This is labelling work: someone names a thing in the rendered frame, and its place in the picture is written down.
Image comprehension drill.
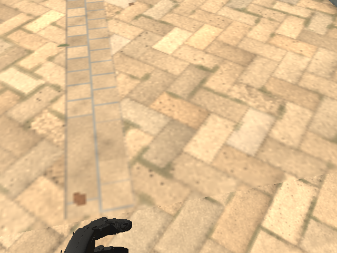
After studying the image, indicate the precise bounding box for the left robot hand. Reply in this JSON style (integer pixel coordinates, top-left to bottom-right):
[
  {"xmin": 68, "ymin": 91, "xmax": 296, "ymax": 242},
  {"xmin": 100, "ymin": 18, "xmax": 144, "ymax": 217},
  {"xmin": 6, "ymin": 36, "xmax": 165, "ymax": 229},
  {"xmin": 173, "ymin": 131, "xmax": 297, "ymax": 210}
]
[{"xmin": 61, "ymin": 217, "xmax": 132, "ymax": 253}]

